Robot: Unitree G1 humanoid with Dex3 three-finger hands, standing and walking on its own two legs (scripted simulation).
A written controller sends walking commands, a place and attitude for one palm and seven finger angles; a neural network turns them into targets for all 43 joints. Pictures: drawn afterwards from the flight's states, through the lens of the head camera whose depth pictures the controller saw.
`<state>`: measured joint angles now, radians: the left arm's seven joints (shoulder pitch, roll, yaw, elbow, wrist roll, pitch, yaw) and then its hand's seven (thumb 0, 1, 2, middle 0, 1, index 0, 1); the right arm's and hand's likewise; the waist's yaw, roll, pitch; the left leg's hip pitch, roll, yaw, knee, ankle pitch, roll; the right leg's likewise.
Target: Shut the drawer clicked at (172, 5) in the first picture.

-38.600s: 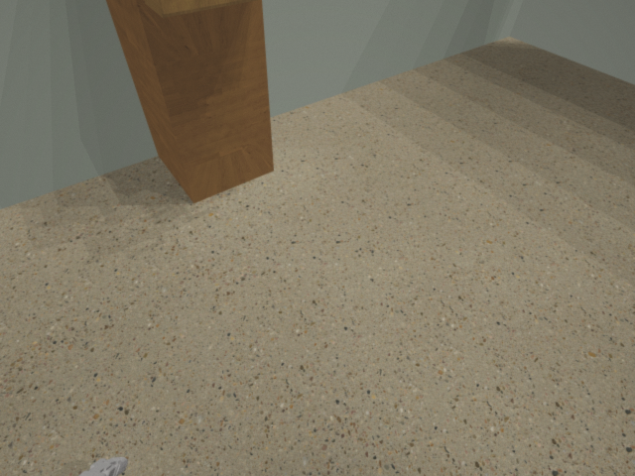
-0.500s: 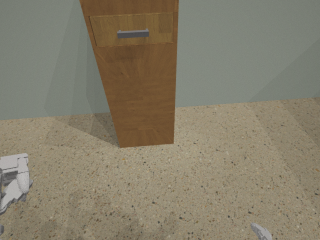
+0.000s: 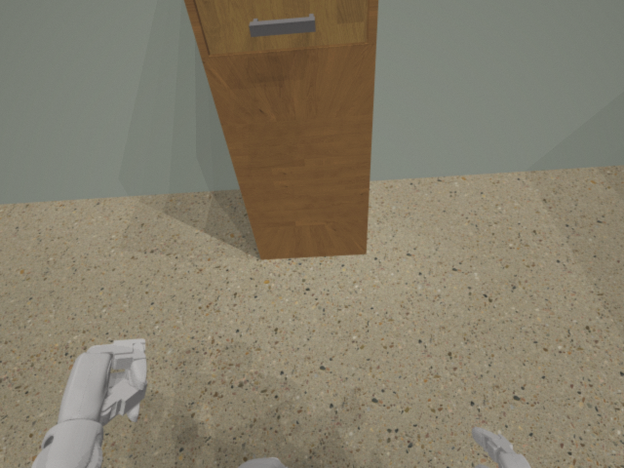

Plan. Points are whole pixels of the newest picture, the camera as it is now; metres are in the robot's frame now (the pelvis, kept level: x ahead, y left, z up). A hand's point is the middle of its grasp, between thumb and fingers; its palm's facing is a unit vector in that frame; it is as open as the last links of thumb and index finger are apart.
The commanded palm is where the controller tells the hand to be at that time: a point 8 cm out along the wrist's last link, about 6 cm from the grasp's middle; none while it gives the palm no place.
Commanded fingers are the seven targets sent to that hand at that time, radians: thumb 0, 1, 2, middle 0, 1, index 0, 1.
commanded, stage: let the arm hang, fingers relaxed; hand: left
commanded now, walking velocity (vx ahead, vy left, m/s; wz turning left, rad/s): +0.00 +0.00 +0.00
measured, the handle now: (283, 23) +0.98 +0.11 +0.15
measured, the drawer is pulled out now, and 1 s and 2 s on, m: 0.00 0.00 0.00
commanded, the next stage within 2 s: look to check the result in 0.98 s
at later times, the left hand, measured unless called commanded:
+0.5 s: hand out of the picture +0.01 +0.22 -0.16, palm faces -0.01 -0.97 -0.25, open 5.8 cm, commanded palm none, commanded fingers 0.00 0.90 0.90 -0.20 -0.30 -0.20 -0.30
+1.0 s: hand out of the picture +0.02 +0.20 -0.16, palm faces -0.04 -0.98 -0.17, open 7.4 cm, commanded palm none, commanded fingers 0.00 0.90 0.90 -0.20 -0.30 -0.20 -0.30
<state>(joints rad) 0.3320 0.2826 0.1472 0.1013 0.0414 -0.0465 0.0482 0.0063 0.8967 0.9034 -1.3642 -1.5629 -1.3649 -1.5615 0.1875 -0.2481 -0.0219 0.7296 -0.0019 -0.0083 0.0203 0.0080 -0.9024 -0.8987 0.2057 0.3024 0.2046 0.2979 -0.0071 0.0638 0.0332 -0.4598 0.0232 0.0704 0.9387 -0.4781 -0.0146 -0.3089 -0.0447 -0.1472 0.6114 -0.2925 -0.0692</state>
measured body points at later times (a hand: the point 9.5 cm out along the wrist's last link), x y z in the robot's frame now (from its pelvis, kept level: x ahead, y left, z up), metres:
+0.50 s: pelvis +0.02 +0.03 +0.01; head +0.02 +0.02 +0.46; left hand +0.01 +0.27 -0.14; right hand +0.01 -0.19 -0.15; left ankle +0.04 +0.13 -0.73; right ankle +0.03 -0.08 -0.73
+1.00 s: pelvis +0.02 +0.04 +0.01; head +0.03 +0.03 +0.46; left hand +0.02 +0.25 -0.15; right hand -0.04 -0.16 -0.15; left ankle +0.04 +0.13 -0.73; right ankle +0.03 -0.08 -0.73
